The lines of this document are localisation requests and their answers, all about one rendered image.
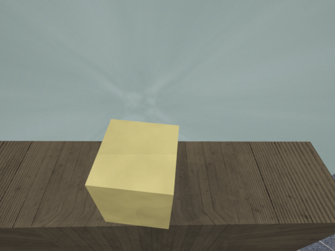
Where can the pedestal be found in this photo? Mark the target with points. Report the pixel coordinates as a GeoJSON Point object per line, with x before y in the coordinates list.
{"type": "Point", "coordinates": [228, 196]}

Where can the carton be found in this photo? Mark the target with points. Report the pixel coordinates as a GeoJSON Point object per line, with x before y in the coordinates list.
{"type": "Point", "coordinates": [133, 175]}

